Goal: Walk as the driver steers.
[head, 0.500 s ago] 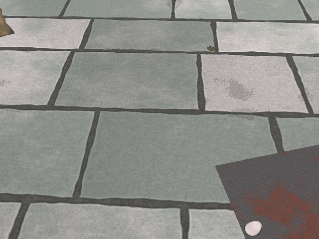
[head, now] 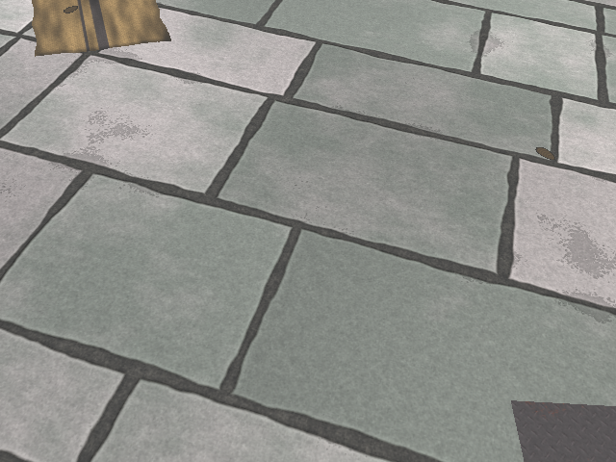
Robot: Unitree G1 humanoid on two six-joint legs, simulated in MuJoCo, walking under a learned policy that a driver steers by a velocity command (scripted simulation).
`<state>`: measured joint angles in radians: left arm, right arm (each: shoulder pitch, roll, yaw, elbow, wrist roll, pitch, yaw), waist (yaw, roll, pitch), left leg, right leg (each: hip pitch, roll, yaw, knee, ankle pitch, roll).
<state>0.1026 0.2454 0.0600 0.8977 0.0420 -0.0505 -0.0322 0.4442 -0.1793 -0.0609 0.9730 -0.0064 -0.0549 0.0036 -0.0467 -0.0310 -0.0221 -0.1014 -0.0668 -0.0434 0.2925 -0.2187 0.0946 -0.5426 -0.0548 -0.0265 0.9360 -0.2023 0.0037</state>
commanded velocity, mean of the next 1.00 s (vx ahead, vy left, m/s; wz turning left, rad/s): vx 0.49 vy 0.00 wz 0.06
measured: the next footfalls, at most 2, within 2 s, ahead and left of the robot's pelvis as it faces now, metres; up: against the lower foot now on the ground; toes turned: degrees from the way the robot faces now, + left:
right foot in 0.30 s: +0.34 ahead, -0.09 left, +0.00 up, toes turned +2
left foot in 0.82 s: +0.63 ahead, +0.12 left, +0.00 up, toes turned +7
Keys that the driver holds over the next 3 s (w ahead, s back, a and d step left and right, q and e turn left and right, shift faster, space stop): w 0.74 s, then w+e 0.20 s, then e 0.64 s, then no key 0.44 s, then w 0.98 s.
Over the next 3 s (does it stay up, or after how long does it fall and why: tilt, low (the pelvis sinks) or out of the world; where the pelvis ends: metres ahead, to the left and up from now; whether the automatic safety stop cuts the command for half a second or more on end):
stays up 1.07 -0.07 -0.02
